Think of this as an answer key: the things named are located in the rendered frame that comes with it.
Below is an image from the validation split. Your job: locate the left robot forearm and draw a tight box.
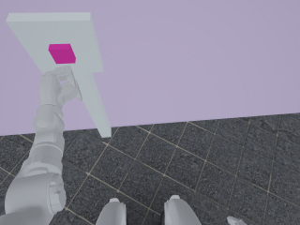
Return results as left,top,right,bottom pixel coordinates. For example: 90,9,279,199
5,104,65,214

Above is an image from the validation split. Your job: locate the left robot hand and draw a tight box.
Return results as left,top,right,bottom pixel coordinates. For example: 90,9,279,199
38,65,83,110

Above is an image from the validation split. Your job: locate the panel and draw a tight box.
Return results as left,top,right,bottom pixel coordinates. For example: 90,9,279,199
6,12,112,138

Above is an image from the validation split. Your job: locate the robot left upper arm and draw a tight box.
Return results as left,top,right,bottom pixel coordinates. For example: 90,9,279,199
0,172,67,225

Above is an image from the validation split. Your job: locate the left robot thigh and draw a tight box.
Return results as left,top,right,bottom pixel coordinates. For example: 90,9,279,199
96,202,127,225

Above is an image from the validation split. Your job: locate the button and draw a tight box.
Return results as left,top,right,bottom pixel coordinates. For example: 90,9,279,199
48,43,76,64

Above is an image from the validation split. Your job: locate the right robot hand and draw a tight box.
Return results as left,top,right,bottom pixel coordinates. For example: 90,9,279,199
227,216,247,225

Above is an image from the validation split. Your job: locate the right robot thigh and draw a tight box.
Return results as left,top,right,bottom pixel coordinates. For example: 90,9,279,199
164,199,202,225

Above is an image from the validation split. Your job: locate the robot thigh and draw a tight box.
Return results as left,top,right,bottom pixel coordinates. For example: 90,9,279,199
164,199,202,225
96,202,127,225

